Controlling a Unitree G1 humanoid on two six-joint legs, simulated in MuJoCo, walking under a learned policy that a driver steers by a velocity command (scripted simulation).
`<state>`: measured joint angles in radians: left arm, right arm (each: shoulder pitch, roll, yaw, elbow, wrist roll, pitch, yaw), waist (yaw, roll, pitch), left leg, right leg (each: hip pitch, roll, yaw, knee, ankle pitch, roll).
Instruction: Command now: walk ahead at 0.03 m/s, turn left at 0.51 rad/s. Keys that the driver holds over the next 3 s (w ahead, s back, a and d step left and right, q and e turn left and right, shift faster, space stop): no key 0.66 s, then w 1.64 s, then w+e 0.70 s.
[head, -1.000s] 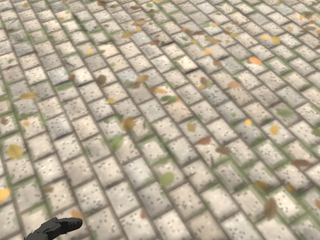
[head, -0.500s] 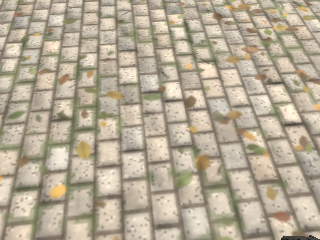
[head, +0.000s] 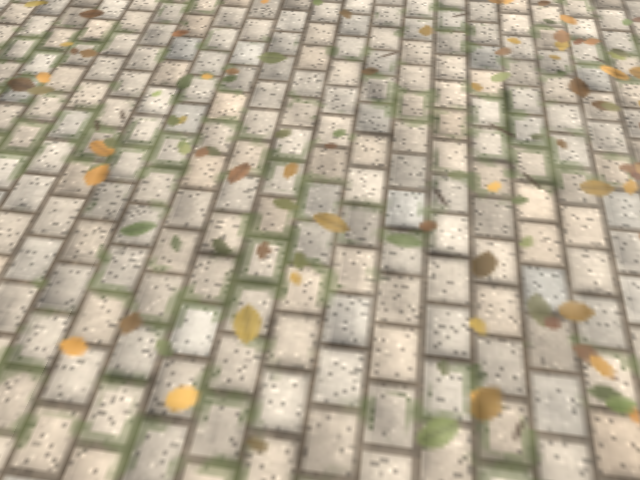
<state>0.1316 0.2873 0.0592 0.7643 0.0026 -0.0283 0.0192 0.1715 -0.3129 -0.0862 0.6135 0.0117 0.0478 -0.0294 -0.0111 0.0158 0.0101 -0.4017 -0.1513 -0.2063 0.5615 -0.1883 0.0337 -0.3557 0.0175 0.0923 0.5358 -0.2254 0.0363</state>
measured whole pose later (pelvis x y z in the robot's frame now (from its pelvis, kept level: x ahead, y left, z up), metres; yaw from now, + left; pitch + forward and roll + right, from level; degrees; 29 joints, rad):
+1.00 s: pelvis +0.08 -0.02 +0.01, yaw +5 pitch +0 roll +1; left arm 0.34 0.26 0.05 0.94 -0.01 -0.11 -0.02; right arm 0.30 -0.28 -0.06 0.79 0.03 -0.04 -0.02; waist 0.03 0.03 -0.01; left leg -0.37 -0.01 -0.05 1.00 -0.41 0.04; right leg -0.18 0.01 -0.04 0.49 -0.32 -0.06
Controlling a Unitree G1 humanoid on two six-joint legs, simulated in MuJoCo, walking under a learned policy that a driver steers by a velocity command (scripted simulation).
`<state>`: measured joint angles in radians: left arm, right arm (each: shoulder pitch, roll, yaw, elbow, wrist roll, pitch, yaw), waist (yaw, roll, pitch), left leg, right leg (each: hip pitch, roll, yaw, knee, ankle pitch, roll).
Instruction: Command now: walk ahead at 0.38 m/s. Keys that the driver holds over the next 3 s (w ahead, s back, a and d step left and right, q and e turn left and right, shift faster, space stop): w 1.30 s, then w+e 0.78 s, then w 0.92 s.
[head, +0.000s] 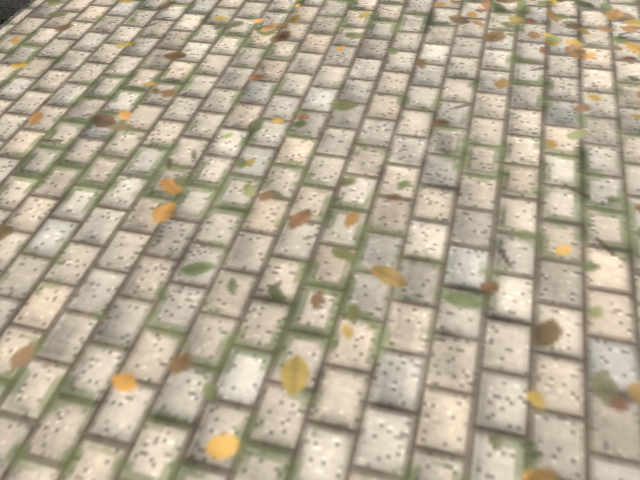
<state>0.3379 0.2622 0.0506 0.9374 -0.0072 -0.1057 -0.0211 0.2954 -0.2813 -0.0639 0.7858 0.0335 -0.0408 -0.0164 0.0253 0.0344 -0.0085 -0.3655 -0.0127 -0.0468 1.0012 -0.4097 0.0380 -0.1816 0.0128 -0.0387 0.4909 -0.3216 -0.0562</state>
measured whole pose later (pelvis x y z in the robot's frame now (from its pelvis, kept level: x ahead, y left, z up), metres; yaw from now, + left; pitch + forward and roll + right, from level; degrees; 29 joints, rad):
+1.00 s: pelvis +0.55 -0.02 -0.01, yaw +0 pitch +2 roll +1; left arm 0.12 0.26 0.04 0.78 0.00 -0.09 -0.03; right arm 0.33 -0.29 -0.04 0.93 0.03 -0.08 0.01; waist -0.03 0.01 0.04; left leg -0.28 0.00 -0.04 1.08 -0.46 0.04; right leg -0.42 0.00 -0.05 0.54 -0.15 -0.05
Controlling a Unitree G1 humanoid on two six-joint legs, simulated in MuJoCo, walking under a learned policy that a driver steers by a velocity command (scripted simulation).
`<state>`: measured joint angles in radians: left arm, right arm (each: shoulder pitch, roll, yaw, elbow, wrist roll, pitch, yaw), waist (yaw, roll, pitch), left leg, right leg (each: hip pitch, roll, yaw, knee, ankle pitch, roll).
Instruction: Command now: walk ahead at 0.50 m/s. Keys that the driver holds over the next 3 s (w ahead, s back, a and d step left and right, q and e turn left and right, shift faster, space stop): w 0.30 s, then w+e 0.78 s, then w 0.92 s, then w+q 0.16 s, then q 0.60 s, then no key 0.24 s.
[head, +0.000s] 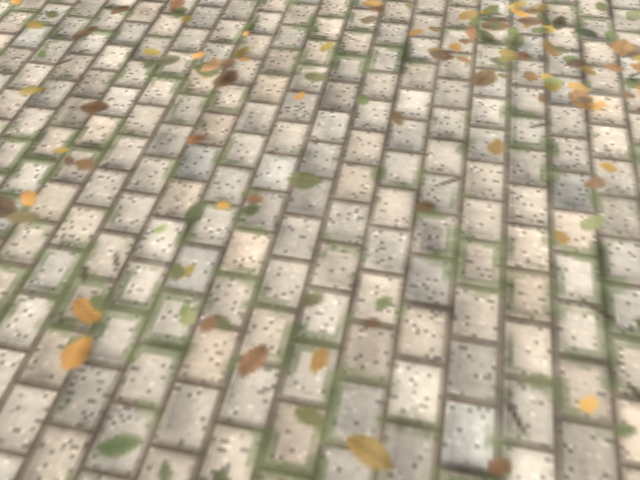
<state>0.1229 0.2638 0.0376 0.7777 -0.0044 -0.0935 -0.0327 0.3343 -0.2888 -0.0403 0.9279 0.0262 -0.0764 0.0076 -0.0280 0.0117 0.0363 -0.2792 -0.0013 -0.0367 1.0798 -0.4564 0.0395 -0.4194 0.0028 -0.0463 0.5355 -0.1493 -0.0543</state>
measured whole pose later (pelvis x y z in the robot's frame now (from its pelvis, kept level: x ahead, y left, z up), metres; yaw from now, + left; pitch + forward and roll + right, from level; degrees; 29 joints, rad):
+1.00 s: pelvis +0.55 -0.02 -0.02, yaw -20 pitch +1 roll +2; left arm 0.09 0.27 0.08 0.69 -0.03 -0.03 -0.04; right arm 0.28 -0.29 -0.08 0.94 0.01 -0.04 -0.02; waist -0.03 -0.01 0.06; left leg 0.00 0.10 0.25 0.68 -0.50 -0.04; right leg -0.51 0.00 -0.07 0.63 -0.13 -0.11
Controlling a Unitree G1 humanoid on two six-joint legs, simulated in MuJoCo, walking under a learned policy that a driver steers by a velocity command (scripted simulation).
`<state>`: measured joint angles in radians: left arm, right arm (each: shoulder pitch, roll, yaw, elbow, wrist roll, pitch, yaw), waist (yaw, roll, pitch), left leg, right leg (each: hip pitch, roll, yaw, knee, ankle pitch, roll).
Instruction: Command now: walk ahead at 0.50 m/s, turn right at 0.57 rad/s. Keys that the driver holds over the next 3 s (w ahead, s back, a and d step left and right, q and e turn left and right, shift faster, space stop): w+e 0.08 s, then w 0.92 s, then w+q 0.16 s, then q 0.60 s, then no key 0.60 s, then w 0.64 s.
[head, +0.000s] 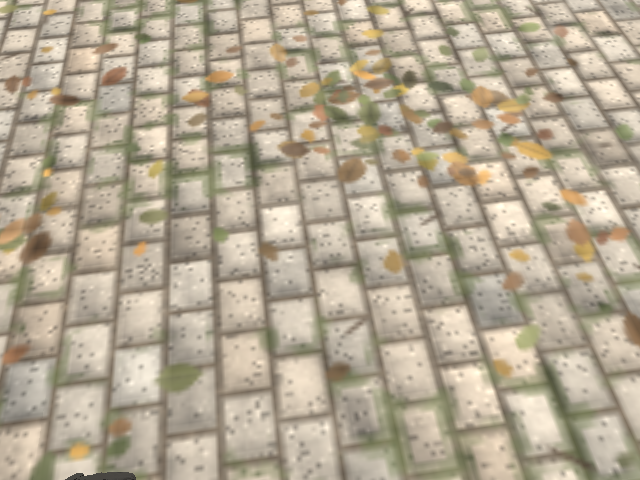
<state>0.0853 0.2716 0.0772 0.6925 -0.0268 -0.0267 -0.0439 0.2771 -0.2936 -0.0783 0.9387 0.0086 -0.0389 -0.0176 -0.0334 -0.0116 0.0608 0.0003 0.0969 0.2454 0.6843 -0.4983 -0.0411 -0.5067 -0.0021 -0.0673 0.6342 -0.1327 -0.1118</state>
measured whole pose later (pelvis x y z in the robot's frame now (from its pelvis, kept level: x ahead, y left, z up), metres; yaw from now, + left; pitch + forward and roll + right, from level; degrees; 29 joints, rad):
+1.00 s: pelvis +0.57 -0.03 +0.02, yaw -9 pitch +3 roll +2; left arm 0.04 0.25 0.04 0.70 -0.01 -0.08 -0.04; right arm 0.37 -0.29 -0.05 0.94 0.02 -0.06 0.00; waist -0.09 -0.02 0.01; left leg 0.07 -0.03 0.03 0.26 -0.37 0.01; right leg -0.54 -0.04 0.00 0.49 -0.01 -0.04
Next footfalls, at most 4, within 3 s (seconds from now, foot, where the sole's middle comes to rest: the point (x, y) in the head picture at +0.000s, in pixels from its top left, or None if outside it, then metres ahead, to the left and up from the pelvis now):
0.50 left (283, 463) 0.48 0.10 -0.75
1.02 right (408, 340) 0.74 -0.18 -0.75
1.50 left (312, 263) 0.97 0.03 -0.75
1.96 right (404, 254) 0.98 -0.20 -0.75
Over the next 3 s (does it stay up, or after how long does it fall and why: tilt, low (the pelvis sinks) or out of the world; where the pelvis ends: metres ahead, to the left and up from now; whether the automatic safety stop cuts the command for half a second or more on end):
stays up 1.07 -0.02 0.02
